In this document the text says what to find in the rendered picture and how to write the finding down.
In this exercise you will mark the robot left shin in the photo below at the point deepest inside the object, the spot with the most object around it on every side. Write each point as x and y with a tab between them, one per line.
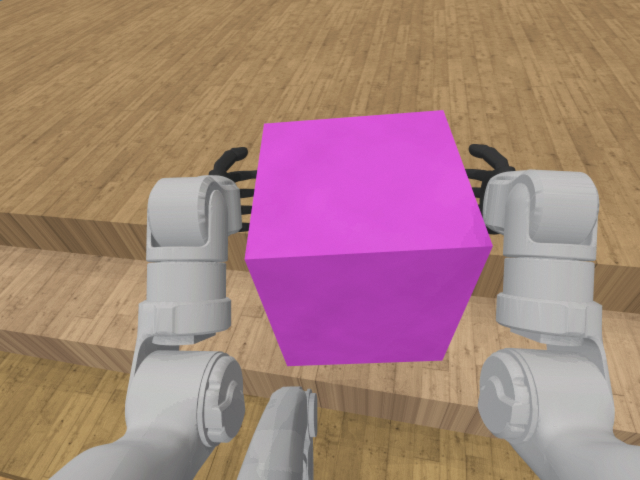
308	469

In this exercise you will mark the robot right upper arm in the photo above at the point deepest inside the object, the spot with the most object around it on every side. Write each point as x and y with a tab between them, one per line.
556	411

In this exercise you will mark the left robot hand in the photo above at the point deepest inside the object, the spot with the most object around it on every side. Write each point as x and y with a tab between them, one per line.
224	163

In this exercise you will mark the right robot hand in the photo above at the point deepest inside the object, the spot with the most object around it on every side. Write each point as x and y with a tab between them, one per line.
495	160

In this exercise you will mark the right robot forearm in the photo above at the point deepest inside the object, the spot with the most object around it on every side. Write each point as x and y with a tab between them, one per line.
549	221

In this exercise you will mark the carton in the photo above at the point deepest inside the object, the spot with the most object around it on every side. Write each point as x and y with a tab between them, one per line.
365	240

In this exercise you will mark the robot left thigh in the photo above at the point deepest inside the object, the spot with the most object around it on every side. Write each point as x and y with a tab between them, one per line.
276	449

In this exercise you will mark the left robot forearm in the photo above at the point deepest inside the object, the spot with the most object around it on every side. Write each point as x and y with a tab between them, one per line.
189	220

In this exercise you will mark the robot left upper arm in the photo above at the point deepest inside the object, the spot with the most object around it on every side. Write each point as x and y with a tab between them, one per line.
181	405

